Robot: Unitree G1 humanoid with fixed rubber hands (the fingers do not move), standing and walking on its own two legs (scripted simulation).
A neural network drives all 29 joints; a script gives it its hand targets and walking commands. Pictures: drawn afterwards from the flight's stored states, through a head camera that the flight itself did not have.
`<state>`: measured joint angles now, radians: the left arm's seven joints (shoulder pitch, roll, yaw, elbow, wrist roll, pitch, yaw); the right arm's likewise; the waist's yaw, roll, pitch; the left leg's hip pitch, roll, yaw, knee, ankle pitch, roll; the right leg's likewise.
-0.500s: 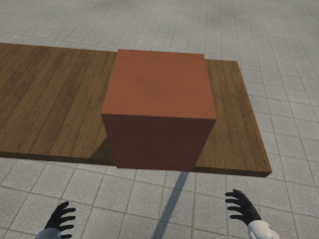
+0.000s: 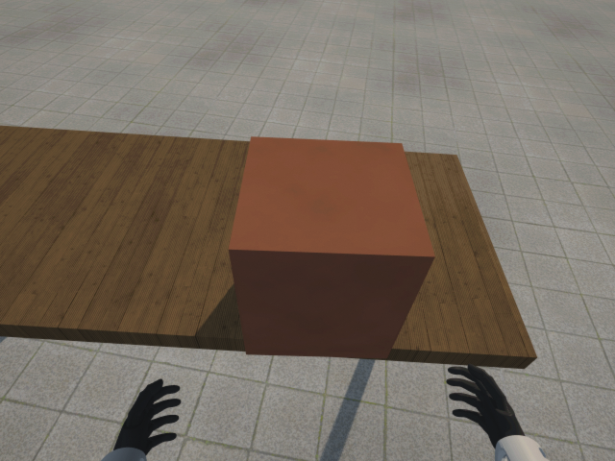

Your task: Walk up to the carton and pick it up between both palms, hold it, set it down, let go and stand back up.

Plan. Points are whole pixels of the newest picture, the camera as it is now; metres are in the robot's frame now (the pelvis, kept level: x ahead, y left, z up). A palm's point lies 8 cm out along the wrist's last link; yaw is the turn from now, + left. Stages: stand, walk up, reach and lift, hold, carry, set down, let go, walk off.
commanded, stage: reach and lift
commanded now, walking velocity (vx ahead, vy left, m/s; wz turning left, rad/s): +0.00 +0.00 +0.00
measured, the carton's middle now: (321, 252) +0.40 +0.01 +0.05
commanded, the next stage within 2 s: none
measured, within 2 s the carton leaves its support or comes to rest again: neither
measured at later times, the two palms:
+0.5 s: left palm (125, 448) +0.14 +0.23 -0.01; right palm (509, 447) +0.15 -0.21 +0.00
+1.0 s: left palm (130, 385) +0.19 +0.22 +0.04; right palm (503, 388) +0.20 -0.20 +0.05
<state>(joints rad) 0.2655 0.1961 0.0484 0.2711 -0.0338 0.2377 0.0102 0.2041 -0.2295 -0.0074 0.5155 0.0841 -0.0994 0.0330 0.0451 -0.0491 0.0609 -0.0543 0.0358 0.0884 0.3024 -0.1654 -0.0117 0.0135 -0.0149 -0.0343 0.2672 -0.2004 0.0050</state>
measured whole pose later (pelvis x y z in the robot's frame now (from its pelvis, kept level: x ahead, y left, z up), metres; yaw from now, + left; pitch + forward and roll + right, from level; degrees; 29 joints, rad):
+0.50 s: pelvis -0.02 +0.00 +0.00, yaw -1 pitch -4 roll +0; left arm 0.36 0.25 -0.01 0.05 -0.16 0.13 0.05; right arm 0.41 -0.15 -0.03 0.08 0.10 -0.01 -0.01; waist 0.07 -0.04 0.05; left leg -0.07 0.04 0.11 0.28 -0.13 -0.01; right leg -0.04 -0.01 -0.01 0.30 -0.18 0.00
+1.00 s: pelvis +0.01 +0.00 +0.00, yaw -1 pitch -2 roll +0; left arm 0.37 0.29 -0.01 -0.15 -0.24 0.09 0.01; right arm 0.42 -0.15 0.00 -0.16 0.21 0.00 -0.09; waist 0.06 -0.01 0.03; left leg -0.08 0.04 0.10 0.29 -0.17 -0.02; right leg -0.02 -0.01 -0.02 0.26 -0.21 0.00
